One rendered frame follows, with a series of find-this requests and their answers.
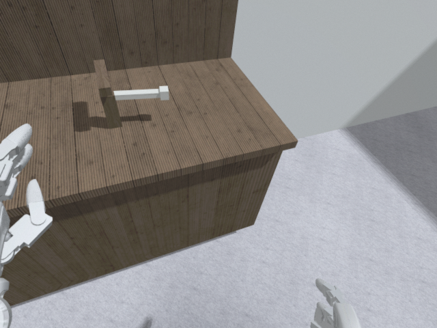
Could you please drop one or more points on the right robot hand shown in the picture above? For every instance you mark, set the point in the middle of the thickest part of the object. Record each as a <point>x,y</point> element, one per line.
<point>342,315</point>

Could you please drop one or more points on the counter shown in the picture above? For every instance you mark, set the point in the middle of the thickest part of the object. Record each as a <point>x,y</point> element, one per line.
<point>126,181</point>

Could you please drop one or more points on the tap lever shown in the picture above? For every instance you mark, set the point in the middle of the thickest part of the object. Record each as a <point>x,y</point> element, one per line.
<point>162,93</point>

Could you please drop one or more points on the left robot hand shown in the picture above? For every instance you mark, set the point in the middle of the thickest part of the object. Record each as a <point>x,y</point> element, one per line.
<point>15,152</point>

